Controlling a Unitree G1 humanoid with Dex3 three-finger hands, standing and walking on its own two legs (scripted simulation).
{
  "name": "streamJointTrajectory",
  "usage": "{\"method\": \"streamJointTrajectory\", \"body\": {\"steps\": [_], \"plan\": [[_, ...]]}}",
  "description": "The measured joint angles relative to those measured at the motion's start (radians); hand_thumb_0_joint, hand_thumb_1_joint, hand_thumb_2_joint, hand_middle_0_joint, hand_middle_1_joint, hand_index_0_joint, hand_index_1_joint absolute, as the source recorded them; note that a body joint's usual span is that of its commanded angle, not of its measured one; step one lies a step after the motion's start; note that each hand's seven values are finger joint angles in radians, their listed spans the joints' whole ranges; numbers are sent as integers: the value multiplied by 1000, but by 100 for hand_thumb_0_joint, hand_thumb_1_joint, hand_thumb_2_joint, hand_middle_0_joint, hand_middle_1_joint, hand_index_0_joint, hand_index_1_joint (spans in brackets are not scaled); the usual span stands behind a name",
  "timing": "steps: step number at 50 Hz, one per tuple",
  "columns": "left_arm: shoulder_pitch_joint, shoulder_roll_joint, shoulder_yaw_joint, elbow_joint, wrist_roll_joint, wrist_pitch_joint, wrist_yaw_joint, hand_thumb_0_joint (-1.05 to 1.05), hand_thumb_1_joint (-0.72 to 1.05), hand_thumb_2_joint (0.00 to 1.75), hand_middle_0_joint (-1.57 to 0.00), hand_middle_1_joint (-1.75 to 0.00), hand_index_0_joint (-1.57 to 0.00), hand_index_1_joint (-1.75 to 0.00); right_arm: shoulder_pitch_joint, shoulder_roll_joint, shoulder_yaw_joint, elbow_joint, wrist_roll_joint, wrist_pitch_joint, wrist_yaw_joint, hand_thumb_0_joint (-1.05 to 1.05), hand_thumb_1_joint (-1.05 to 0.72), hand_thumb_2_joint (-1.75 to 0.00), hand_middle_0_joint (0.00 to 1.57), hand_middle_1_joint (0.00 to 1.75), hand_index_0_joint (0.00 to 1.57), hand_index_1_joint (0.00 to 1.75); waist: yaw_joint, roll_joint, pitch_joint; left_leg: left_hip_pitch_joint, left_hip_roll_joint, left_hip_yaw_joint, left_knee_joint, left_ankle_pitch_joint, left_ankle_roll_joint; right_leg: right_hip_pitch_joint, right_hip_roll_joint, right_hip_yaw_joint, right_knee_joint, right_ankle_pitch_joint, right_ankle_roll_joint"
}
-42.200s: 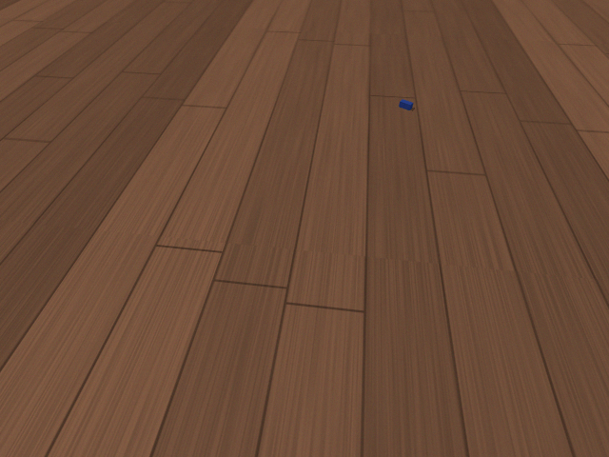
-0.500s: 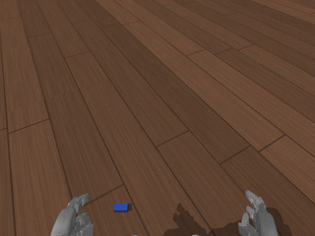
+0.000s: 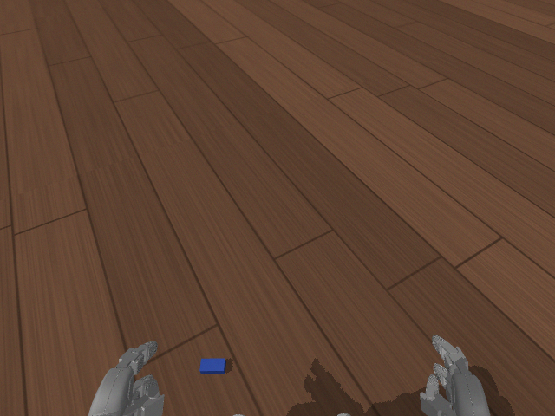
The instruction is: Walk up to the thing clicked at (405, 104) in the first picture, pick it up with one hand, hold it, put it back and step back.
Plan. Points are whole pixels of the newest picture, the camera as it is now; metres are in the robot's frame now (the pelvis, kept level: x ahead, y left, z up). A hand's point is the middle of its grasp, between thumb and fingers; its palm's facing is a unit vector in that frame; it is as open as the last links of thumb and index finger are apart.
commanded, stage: stand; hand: left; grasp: from above
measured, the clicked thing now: (213, 366) +0.39 +0.23 -0.69
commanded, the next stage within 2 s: none
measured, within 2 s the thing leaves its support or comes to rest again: neither
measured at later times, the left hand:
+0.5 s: hand out of the picture +0.05 +0.24 -0.11, palm faces +0.05 -0.95 -0.32, open 7.4 cm
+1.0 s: hand out of the picture +0.01 +0.24 -0.10, palm faces +0.03 -0.94 -0.34, open 7.4 cm
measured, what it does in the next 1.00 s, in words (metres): rises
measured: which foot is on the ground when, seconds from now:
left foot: down 0.00-1.00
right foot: down 0.00-1.00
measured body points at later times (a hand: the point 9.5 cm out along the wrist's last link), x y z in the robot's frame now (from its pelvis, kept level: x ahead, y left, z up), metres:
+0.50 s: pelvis -0.01 +0.01 +0.05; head -0.01 +0.02 +0.50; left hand +0.04 +0.29 -0.08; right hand +0.06 -0.27 -0.08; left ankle +0.00 +0.12 -0.68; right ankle +0.01 -0.13 -0.68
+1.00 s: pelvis -0.02 +0.00 +0.07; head -0.03 -0.01 +0.51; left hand +0.01 +0.29 -0.07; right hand +0.03 -0.28 -0.08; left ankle +0.00 +0.12 -0.68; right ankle +0.01 -0.13 -0.68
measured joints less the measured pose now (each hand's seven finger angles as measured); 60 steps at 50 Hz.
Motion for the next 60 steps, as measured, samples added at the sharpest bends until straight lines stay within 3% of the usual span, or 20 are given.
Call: {"method": "streamJointTrajectory", "body": {"steps": [2, 4, 6, 9, 16, 24, 37, 60], "plan": [[2, -1, 0, -3, -1, 2, 0, 2, 91, 90, -20, -30, -20, -29, 0, 0, 0, -1, 0, -1, 0, 1, -90, -90, 21, 30, 20, 30, 0, 1, 0, -1, 0, 1, 0, 1, 0, -1, 0, 1, -1, 1, 0], [-77, 12, -23, 136, 49, -122, 8, 2, 91, 90, -20, -30, -20, -29, -40, -4, -16, 63, -56, 26, 28, 1, -90, -90, 21, 30, 20, 30, 22, -15, 71, 66, -6, 12, -26, 13, 4, 57, -6, 12, -12, 7, -1], [-176, 23, -30, 334, 84, -232, 12, 1, 90, 90, -20, -30, -21, -29, -84, -26, -13, 145, -94, 96, 76, 1, -90, -90, 21, 30, 20, 30, 45, -33, 118, 127, -17, 25, -73, 37, 8, 108, -18, 24, -38, 20, -3], [-261, 41, -21, 551, 105, -314, 11, 1, 90, 90, -20, -30, -21, -30, -115, -45, -25, 232, -85, 156, 128, 1, -90, -90, 21, 30, 20, 30, 60, -56, 160, 202, -34, 39, -144, 73, 13, 168, -36, 38, -79, 40, 2], [-296, 56, 14, 864, 102, -387, 14, 1, 91, 90, -20, -30, -21, -30, -106, -65, -71, 343, -66, 199, 158, 1, -90, -90, 21, 30, 20, 30, 59, -57, 196, 327, -39, 43, -271, 130, 20, 292, -43, 41, -204, 97, 13], [-286, 46, 19, 1088, 93, -418, 14, 1, 91, 90, -20, -30, -21, -30, -94, -57, -72, 453, -54, 226, 151, 1, -90, -90, 21, 30, 20, 30, 59, -47, 221, 455, -39, 40, -424, 204, 25, 430, -45, 37, -374, 179, 21], [-298, 40, 10, 1250, 91, -433, 9, 1, 91, 90, -20, -30, -21, -30, -111, -50, -68, 547, -40, 238, 154, 1, -90, -90, 21, 30, 20, 30, 60, -34, 235, 566, -46, 40, -597, 302, 24, 531, -55, 37, -525, 264, 23], [-351, 56, 7, 1291, 80, -447, -1, 1, 91, 90, -20, -30, -21, -30, -125, -89, -54, 588, -34, 237, 162, 0, -90, -90, 21, 30, 20, 30, 46, -28, 244, 585, -19, 34, -650, 326, 2, 548, -29, 30, -575, 288, 1]]}}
